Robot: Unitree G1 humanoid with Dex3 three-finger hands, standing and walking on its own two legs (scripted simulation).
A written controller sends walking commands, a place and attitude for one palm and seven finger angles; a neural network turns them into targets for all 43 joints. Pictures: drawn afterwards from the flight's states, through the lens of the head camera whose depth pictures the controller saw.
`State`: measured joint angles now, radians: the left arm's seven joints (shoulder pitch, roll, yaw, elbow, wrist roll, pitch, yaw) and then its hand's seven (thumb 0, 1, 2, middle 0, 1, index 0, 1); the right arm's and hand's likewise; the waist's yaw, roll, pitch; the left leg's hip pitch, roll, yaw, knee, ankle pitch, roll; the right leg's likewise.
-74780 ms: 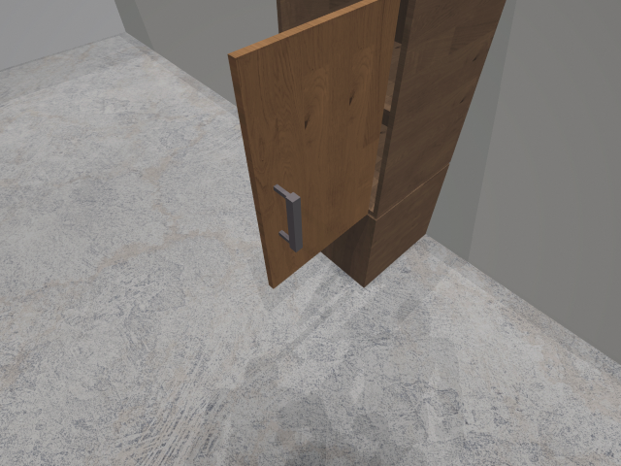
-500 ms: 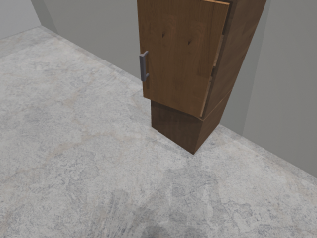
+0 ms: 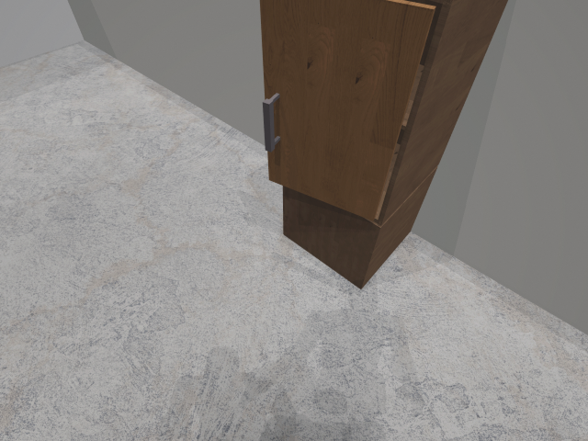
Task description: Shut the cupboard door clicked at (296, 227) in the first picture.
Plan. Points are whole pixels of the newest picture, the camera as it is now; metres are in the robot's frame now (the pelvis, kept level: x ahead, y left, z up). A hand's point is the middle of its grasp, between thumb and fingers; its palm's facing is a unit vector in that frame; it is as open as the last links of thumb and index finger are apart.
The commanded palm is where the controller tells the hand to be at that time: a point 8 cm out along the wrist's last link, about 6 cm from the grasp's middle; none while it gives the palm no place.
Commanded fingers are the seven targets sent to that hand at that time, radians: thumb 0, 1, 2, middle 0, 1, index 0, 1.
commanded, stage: walk to a spot facing it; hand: left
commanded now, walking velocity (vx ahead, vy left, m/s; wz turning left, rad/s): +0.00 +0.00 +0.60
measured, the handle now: (272, 123) +0.90 +0.10 -0.10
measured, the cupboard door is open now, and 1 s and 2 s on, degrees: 13 13 13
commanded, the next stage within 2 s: turn to face it in 1.94 s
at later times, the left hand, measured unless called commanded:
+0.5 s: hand out of the picture +0.03 +0.24 -0.17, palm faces +0.27 -0.93 -0.26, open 7.4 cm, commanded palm none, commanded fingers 0.00 0.90 0.90 -0.20 -0.30 -0.20 -0.30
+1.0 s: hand out of the picture -0.11 +0.18 -0.19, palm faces +0.61 -0.75 -0.25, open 7.4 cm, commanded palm none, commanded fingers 0.00 0.90 0.90 -0.20 -0.30 -0.20 -0.30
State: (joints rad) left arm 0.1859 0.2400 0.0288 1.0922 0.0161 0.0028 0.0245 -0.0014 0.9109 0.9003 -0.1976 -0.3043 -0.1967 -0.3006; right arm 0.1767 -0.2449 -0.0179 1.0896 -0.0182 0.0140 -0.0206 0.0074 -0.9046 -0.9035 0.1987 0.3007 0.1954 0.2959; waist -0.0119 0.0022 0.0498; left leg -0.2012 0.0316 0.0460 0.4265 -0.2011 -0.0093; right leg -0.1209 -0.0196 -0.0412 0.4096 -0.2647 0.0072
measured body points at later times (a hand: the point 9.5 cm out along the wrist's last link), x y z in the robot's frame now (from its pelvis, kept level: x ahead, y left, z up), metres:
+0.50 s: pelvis -0.01 +0.01 +0.00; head +0.04 +0.03 +0.44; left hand +0.02 +0.28 -0.15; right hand +0.08 -0.23 -0.15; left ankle +0.01 +0.12 -0.74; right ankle +0.01 -0.15 -0.69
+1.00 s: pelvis -0.02 -0.01 -0.02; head +0.02 +0.04 +0.42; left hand -0.14 +0.22 -0.18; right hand +0.23 -0.15 -0.15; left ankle -0.09 +0.08 -0.75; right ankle +0.02 -0.15 -0.73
